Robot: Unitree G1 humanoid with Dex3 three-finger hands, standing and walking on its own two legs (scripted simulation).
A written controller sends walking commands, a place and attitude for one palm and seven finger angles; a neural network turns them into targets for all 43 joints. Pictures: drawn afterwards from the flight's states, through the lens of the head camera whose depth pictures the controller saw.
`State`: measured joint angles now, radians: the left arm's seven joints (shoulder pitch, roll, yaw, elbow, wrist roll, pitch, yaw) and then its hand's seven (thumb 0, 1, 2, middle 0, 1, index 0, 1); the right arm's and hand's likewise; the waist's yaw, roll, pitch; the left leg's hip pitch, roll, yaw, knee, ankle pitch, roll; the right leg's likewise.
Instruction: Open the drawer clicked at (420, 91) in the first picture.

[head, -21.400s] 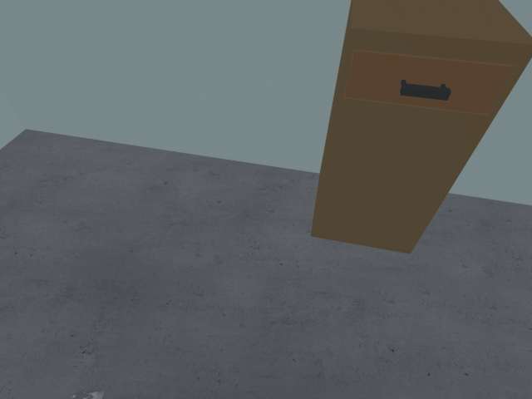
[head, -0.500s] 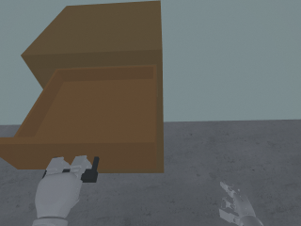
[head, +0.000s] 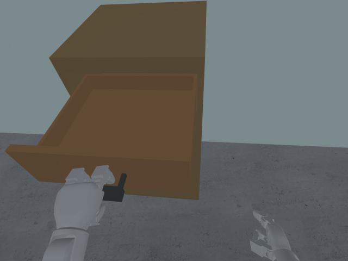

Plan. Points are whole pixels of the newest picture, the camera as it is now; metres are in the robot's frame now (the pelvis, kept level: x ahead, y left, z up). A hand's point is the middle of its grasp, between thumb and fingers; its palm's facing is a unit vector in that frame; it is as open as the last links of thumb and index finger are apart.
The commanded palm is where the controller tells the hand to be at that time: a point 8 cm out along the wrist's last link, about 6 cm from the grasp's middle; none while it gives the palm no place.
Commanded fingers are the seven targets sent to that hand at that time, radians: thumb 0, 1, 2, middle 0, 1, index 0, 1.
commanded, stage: open the thumb to release the handle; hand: left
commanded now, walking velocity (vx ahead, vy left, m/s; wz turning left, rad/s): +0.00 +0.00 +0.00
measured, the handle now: (98, 183) +0.26 +0.22 +0.05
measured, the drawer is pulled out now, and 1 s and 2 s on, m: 0.30 0.30 0.30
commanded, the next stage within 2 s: lift the hand off the handle in 0.18 s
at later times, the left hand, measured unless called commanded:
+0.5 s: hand (96, 209) +0.21 +0.21 +0.03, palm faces +0.07 -0.09 -0.99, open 13.8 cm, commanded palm +0.18 +0.21 +0.08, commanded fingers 0.00 -0.50 0.30 -0.30 -1.20 -0.30 -1.20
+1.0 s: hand (88, 197) +0.21 +0.21 +0.08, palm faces +0.08 -0.08 -0.99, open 13.3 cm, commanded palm +0.19 +0.21 +0.14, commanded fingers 0.00 -0.50 0.30 -0.30 -1.20 -0.30 -1.20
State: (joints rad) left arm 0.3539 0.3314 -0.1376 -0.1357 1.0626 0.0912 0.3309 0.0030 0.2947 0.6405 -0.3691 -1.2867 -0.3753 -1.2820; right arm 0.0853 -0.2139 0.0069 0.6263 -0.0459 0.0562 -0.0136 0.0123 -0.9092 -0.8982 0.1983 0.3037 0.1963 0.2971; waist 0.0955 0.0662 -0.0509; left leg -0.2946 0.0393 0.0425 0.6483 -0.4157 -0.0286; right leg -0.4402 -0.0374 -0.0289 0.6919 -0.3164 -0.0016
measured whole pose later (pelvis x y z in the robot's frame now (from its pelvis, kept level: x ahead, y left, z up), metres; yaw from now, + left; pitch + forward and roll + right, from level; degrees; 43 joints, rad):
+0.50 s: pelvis -0.01 +0.00 +0.00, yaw +0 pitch +3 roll +1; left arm 0.31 0.32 -0.16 -0.09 1.09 0.08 0.34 0.00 -0.49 0.30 -0.31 -1.20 -0.33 -1.20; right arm 0.11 -0.23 -0.01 0.64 -0.05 0.05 -0.01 0.01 -0.91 -0.90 0.20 0.30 0.20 0.30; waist 0.09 0.06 -0.05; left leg -0.30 0.03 0.04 0.64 -0.39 -0.03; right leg -0.44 -0.04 -0.03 0.68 -0.29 0.00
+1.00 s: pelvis -0.02 +0.00 +0.01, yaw +1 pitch -1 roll +1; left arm 0.21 0.39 -0.17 -0.14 1.01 0.11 0.21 0.00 -0.50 0.30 -0.35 -1.22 -0.42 -1.24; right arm 0.08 -0.23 0.01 0.65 -0.03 0.06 -0.03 0.01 -0.91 -0.90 0.20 0.30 0.20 0.30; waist 0.11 0.09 -0.01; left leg -0.18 0.03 0.03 0.51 -0.32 -0.03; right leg -0.32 -0.04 -0.04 0.56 -0.24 0.00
